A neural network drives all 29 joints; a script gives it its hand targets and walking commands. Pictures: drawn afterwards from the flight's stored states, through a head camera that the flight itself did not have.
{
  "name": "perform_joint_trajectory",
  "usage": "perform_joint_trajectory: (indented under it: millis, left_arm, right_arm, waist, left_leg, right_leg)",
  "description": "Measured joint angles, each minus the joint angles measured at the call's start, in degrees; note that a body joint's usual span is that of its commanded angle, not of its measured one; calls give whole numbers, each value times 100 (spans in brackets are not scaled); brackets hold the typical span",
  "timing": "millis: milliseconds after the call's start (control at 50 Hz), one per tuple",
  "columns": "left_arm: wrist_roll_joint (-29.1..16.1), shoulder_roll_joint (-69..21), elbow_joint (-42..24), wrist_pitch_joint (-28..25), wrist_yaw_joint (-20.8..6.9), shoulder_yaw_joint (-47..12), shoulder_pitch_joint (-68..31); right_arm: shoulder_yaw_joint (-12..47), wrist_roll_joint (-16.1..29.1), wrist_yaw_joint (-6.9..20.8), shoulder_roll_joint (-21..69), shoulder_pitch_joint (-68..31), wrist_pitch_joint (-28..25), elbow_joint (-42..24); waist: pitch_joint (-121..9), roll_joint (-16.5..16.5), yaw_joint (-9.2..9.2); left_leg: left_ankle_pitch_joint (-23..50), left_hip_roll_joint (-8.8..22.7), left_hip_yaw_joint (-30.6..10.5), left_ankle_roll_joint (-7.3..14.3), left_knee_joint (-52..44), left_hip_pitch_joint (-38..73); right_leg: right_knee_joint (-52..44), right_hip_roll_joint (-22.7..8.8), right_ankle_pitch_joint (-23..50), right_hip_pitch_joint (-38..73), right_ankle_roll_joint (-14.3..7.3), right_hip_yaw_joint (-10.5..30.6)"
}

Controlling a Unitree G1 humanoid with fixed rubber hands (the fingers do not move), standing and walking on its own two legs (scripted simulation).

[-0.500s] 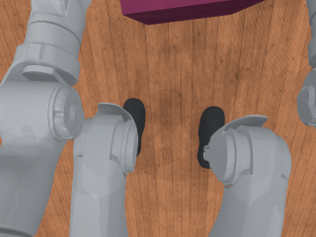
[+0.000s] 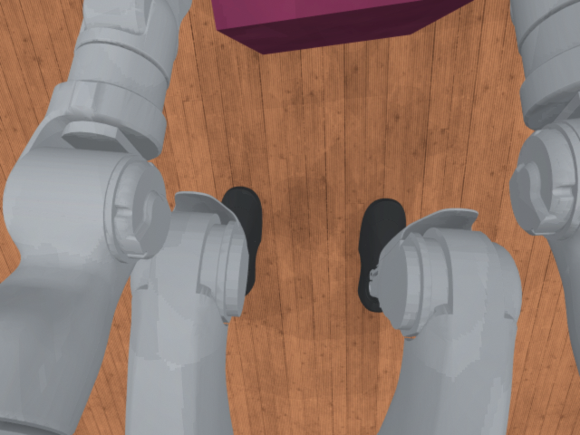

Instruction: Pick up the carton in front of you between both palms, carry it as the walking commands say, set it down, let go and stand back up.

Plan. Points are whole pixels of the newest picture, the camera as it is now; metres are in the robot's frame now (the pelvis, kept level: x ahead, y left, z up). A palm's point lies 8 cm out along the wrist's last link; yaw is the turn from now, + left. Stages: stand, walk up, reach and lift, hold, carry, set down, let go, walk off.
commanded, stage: reach and lift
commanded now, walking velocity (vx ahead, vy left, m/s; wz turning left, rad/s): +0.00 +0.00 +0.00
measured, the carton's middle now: out of the picture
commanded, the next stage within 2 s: none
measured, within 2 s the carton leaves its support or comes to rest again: leaves its support in 0.32 s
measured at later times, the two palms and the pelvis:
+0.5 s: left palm out of the picture +0.55 +0.13 -0.09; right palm out of the picture +0.56 -0.17 -0.10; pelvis +0.02 +0.01 +0.01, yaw -2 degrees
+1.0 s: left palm out of the picture +0.51 +0.13 +0.07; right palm out of the picture +0.51 -0.17 +0.07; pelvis +0.00 +0.01 +0.13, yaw -3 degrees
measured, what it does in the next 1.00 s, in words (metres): rises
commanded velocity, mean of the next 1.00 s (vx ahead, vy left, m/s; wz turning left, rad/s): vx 0.00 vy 0.00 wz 0.00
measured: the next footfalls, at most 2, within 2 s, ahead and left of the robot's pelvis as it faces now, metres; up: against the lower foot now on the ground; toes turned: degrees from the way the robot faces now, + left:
none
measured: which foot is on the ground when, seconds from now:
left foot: down 0.00-1.00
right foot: down 0.00-1.00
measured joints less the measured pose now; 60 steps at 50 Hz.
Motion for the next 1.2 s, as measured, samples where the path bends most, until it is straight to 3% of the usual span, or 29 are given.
perform_joint_trajectory:
  millis: [80, 140, 240, 320, 380, 460, 540, 680, 780, 1020, 1200]
  left_arm:
    - [361, -87, -262, 196, -83, 437, 43]
    - [607, -96, -387, 424, -296, 615, 68]
    - [660, -45, -649, 693, -410, 713, 286]
    - [456, -107, -962, 855, -254, 570, 558]
    - [353, -297, -1407, 1012, 145, 471, 929]
    - [454, -591, -2138, 1201, 95, 669, 1713]
    - [871, -893, -2332, 1334, -104, 1048, 2195]
    - [2034, -1359, -2115, 1571, -390, 1899, 2248]
    - [2335, -1455, -2314, 1716, -513, 2079, 2328]
    - [2193, -1622, -3101, 2000, -591, 1729, 3056]
    - [2172, -1804, -3165, 1948, -653, 1545, 3931]
  right_arm:
    - [-229, -355, 68, 43, -124, 159, 21]
    - [-551, -612, 222, 142, 4, 368, -224]
    - [-841, -774, 320, 347, 444, 612, -801]
    - [-760, -677, 136, 468, 907, 787, -1313]
    - [-692, -609, -204, 644, 1350, 991, -1815]
    - [-954, -803, -161, 946, 1954, 1255, -2423]
    - [-1525, -1260, 4, 1334, 2348, 1435, -2560]
    - [-2492, -2175, 348, 1667, 2521, 1560, -2222]
    - [-2763, -2526, 433, 1838, 2544, 1614, -2281]
    - [-2632, -2411, 445, 2228, 3416, 1908, -3324]
    - [-2521, -2362, 378, 2546, 4420, 1927, -3644]
  waist:
    - [103, 6, -33]
    - [41, -10, -59]
    - [-182, 14, -102]
    - [-508, 47, -102]
    - [-891, 65, -71]
    - [-1607, 68, -86]
    - [-2357, 42, -148]
    - [-3054, -122, -122]
    - [-3201, -170, -99]
    - [-3556, -82, -157]
    - [-3955, -97, -128]
  left_leg:
    - [-11, -11, 0, -6, 58, 49]
    - [-42, -39, -27, -22, 158, -13]
    - [-161, -54, -77, -35, 307, -118]
    - [-219, -78, -106, -50, 329, -243]
    - [-247, -146, -153, -102, 259, -301]
    - [-256, -276, -235, -154, 3, -265]
    - [-167, -249, -248, -132, -413, -102]
    - [181, -113, -186, 7, -1323, 365]
    - [399, -114, -198, 11, -1833, 619]
    - [479, -142, -300, 14, -2661, 1345]
    - [405, -62, -267, 67, -3459, 2504]
  right_leg:
    - [67, -5, -15, 45, -16, 0]
    - [173, -27, -62, -7, -44, -27]
    - [302, -39, -182, -92, -74, -79]
    - [313, -41, -249, -203, -71, -95]
    - [219, 13, -248, -268, -32, -68]
    - [-77, 122, -182, -255, 74, 9]
    - [-556, 196, -26, -89, 166, 54]
    - [-1515, 280, 382, 362, 199, 131]
    - [-2021, 266, 584, 625, 185, 139]
    - [-2865, 169, 618, 1405, 145, 59]
    - [-3648, 175, 560, 2538, 120, 101]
